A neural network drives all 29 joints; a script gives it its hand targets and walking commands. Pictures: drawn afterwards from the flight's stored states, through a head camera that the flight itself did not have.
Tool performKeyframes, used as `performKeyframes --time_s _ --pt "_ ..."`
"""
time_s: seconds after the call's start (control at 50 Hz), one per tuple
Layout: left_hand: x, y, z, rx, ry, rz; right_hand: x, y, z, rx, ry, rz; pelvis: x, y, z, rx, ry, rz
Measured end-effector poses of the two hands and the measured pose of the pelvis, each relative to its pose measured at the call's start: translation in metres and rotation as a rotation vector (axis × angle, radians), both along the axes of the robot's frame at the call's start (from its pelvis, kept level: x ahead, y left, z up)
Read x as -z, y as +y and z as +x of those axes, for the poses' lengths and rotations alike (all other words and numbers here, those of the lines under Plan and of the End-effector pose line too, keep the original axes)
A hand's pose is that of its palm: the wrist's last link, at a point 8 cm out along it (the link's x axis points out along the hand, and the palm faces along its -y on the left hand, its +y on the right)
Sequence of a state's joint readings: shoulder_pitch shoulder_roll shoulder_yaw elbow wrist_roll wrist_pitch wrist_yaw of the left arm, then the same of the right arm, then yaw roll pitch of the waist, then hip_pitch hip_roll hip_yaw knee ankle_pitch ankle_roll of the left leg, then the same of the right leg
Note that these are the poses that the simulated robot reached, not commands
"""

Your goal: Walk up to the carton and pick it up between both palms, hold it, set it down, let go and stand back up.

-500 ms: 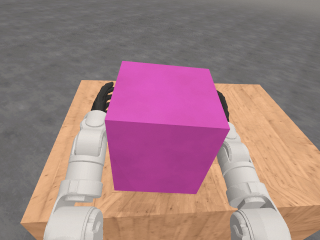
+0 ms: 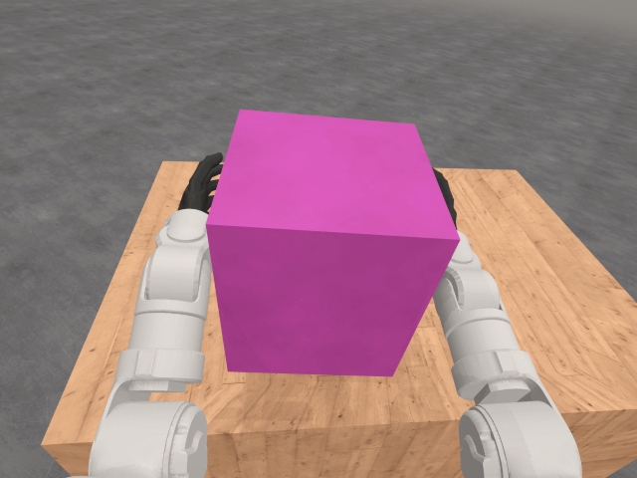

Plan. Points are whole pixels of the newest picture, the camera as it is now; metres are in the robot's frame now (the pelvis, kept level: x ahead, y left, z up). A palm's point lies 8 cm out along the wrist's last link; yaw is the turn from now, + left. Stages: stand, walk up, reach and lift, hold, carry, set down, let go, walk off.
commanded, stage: reach and lift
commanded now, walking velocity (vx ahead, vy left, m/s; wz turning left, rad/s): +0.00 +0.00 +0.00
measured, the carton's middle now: (319, 249) +0.34 -0.01 +0.16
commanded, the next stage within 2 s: hold in 0.04 s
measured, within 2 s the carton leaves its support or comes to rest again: neither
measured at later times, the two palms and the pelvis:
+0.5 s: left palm (190, 212) +0.36 +0.15 +0.20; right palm (438, 226) +0.36 -0.15 +0.19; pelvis -0.01 +0.00 +0.00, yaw +0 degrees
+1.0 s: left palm (188, 209) +0.36 +0.15 +0.20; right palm (439, 220) +0.36 -0.15 +0.20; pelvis -0.01 +0.00 +0.00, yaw +0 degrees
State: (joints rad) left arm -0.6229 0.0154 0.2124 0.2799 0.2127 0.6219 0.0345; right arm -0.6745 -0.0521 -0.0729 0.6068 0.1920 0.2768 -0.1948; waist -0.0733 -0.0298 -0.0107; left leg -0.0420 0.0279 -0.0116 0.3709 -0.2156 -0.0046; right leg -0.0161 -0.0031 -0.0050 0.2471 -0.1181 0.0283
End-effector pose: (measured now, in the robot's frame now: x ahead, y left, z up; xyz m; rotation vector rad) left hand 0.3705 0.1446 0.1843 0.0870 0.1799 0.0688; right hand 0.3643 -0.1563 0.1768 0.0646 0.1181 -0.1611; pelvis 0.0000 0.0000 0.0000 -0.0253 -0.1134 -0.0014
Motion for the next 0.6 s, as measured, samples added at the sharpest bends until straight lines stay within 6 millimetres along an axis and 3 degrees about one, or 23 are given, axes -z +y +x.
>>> performKeyframes --time_s 0.6 --pt "-0.014 0.003 -0.013 -0.022 -0.005 -0.001 -0.014 0.003 -0.007 -0.016 -0.003 0.02 0.0 0.0 -0.006 -0.001 -0.022 0.0"
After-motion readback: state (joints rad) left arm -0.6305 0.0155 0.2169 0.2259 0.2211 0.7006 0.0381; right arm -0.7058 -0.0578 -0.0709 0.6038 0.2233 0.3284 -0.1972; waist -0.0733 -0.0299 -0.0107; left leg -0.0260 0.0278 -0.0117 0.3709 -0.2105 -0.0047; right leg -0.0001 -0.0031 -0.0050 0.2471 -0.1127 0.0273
